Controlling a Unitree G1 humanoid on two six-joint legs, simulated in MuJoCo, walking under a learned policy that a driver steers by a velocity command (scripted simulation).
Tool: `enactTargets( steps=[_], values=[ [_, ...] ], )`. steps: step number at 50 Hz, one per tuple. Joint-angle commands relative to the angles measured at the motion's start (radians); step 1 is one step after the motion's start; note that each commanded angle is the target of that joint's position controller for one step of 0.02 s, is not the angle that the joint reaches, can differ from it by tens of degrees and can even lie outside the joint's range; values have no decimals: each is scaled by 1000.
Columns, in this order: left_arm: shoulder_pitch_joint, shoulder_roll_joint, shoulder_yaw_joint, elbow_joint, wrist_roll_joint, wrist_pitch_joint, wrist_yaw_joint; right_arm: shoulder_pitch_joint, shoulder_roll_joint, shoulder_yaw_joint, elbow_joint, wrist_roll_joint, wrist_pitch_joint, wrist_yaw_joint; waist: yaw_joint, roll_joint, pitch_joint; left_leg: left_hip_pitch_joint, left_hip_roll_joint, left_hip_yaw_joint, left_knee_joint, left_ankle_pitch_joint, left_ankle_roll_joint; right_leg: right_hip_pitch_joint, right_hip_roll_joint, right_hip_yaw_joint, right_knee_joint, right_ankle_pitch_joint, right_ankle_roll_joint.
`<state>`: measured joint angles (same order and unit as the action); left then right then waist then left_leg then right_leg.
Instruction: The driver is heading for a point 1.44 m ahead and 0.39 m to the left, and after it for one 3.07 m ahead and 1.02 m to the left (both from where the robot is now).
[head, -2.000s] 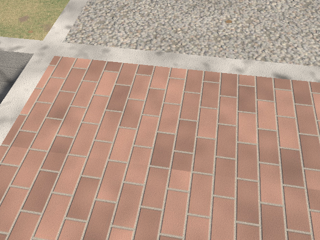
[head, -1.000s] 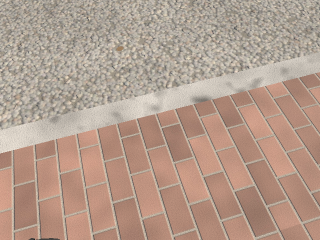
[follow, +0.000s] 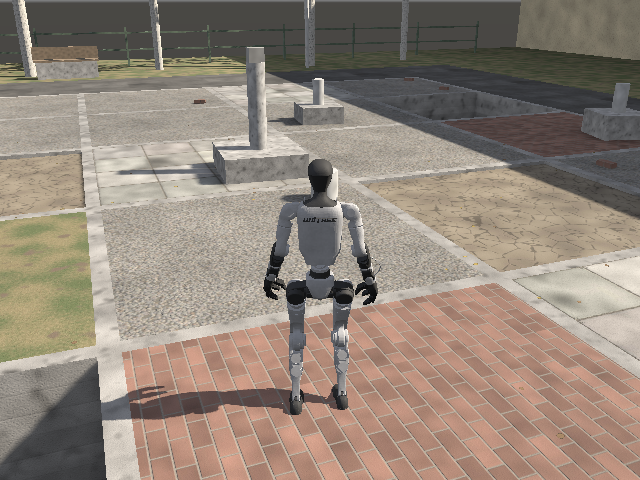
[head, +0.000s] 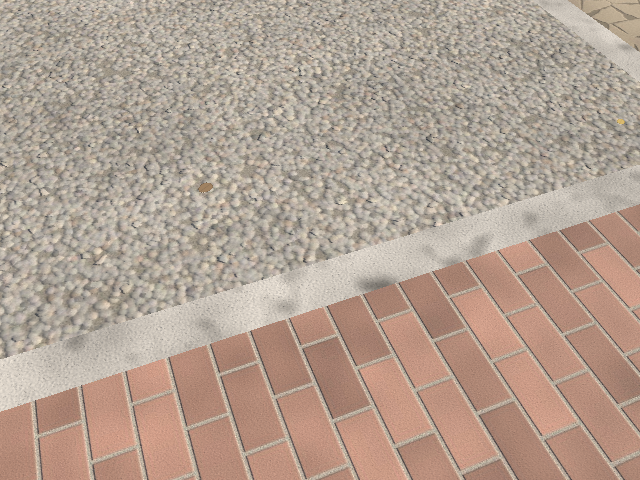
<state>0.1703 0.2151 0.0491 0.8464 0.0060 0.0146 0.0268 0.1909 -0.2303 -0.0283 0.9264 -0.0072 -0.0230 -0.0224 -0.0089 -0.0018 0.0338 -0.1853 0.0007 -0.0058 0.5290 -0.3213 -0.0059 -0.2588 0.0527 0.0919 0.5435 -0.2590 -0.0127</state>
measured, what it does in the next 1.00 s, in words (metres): walks ahead: left foot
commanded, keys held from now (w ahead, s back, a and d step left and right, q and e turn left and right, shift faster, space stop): no key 0.10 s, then w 0.90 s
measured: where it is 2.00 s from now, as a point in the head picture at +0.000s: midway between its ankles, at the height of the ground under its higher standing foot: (322, 322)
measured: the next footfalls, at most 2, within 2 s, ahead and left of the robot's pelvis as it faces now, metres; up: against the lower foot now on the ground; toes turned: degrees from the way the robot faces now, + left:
left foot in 0.82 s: +0.45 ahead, +0.12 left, +0.00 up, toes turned +2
right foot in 1.38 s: +0.76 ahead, -0.12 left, +0.00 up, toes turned -1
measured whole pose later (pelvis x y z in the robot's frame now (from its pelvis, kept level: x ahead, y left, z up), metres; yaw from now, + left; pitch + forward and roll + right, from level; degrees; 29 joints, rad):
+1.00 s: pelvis +0.36 +0.04 +0.01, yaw +0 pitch +0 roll +1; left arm 0.27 0.27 0.05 0.96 -0.02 -0.09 0.01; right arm 0.21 -0.25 -0.05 0.92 0.00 -0.10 0.04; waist -0.01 -0.03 0.04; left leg -0.27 -0.06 0.07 0.39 -0.13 0.08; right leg -0.48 -0.08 0.04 1.17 -0.30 -0.06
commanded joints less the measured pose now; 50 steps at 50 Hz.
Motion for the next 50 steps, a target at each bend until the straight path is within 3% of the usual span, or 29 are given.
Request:
enactTargets(
  steps=[1,5,6,8,10,12,13,15,17,18,19,20,21,22,23,25,28,31,36,39,40,41,42,43,44,45,46,48,50],
  values=[
    [-11,108,25,-26,-1,-11,6,12,-105,-21,-21,1,-10,-4,1,1,-39,-49,41,-40,-100,141,18,73,-66,63,-78,223,-36],
    [-14,106,24,14,-3,-11,8,21,-104,-19,6,1,-10,-7,0,1,-30,-48,37,-37,-113,129,19,79,-63,57,-87,213,-32],
    [1,99,23,33,-3,-9,9,44,-98,-18,22,2,-8,-7,-1,2,-48,-42,28,-29,-124,27,23,85,-49,42,-90,105,-33],
    [11,116,30,50,-15,-10,11,53,-125,-28,29,15,-4,-13,-1,34,8,-82,31,-59,-142,-270,68,4,-7,2,-59,-264,-46],
    [-21,107,27,41,-25,-36,6,100,-151,-34,32,28,-18,-18,-25,74,89,-72,120,-199,-222,-470,141,-140,-6,-20,2,-354,-52],
    [-76,70,19,23,-35,-75,-9,138,-214,-56,50,33,-38,-18,-34,177,134,-10,303,-439,-353,-511,235,-242,-18,-98,163,-160,-37],
    [-92,81,20,21,-35,-87,-15,131,-214,-58,46,29,-44,-17,-36,164,146,-25,338,-478,-372,-459,255,-250,-52,-80,197,-139,-44],
    [-52,78,21,39,-40,-103,-27,84,-194,-54,30,33,-50,-6,3,152,128,-41,303,-391,-343,-324,222,-162,-65,-97,98,-169,-65],
    [93,89,37,115,-39,-105,-30,30,-182,-52,12,41,-43,4,71,133,70,-178,184,-218,-252,-185,152,164,-14,-141,-65,-23,-62],
    [193,121,52,151,-36,-101,-28,6,-155,-43,1,37,-46,5,111,78,29,-247,129,-137,-120,-56,116,295,-46,-69,-93,-3,-72],
    [322,201,74,177,-34,-102,-22,-15,-88,-25,-28,32,-56,8,145,-160,-19,-409,9,17,222,6,45,443,-232,261,-246,-149,-160],
    [400,250,77,190,-24,-112,-37,-33,-87,-25,-64,38,-74,4,159,-305,-40,-570,-54,-11,479,-218,29,497,-406,616,-371,-185,-285],
    [308,171,48,169,-13,-124,-40,-24,-134,-38,-62,55,-84,9,103,-162,15,-652,16,-85,629,-212,51,455,-423,581,-356,-199,-288],
    [241,131,34,143,-12,-131,-42,-5,-133,-37,-51,63,-91,20,72,-111,39,-669,58,-96,656,-111,77,423,-379,466,-359,-177,-250],
    [199,131,28,127,-14,-132,-45,-6,-128,-39,-45,54,-95,23,55,-74,44,-669,90,-77,636,-23,87,396,-345,375,-375,-126,-218],
    [192,99,10,127,-12,-120,-45,-32,-125,-46,-49,34,-93,32,42,-68,51,-624,128,-51,556,85,72,345,-292,226,-397,83,-175],
    [253,120,7,146,-9,-105,-27,-89,-84,-36,-75,23,-80,42,55,-70,53,-609,118,4,435,170,23,308,-256,106,-414,289,-183],
    [262,155,8,144,-5,-100,-11,-228,-52,-16,-132,24,-78,45,79,-66,88,-519,84,39,194,299,1,205,-226,33,-448,288,-174],
    [308,168,16,173,-27,-102,-7,-320,-86,-14,-182,37,-77,62,71,-83,119,-431,54,27,19,372,40,257,-280,3,-455,312,-161],
    [272,198,29,164,-19,-88,-7,-224,-143,-38,-170,34,-82,67,-7,-108,20,-279,7,48,8,292,89,357,-302,-25,-297,684,-126],
    [258,199,30,160,-12,-78,-7,-97,-175,-58,-135,35,-78,62,-75,-116,-64,-118,-27,72,16,263,113,347,-277,-50,-141,848,-108],
    [251,182,22,149,-4,-71,-8,79,-213,-79,-85,37,-72,54,-153,-103,-168,132,-4,46,26,258,145,231,-232,-77,83,821,-78],
    [353,81,-7,129,5,-79,-18,224,-300,-99,-57,9,-69,46,-130,92,-336,538,252,-326,18,121,269,-134,-117,-108,473,434,-29],
    [407,9,-31,149,-7,-104,-27,262,-276,-87,-38,12,-68,56,-105,265,-460,648,393,-747,-195,-120,353,-329,21,4,713,-300,-12],
    [290,124,-1,124,-40,-125,-32,191,-202,-65,-41,21,-74,58,-109,191,-301,526,352,-705,-261,-198,294,-436,-39,54,816,-279,-37],
    [196,165,9,91,-55,-138,-29,85,-173,-55,-62,23,-80,57,-80,129,-156,351,327,-558,-287,-132,257,-468,-94,15,804,-177,-54],
    [151,167,13,82,-46,-141,-20,8,-152,-47,-76,13,-85,59,-47,50,-90,189,295,-439,-315,-5,242,-418,-143,-4,752,-82,-56],
    [186,125,18,90,-27,-119,-13,-46,-108,-35,-75,-7,-94,67,24,71,-59,12,228,-287,-367,127,224,-295,-198,1,671,1,-53],
    [196,94,17,91,-26,-98,-10,-26,-106,-33,-57,1,-98,67,42,75,-39,-50,208,-218,-408,166,239,-280,-211,-13,612,12,-41]
  ],
)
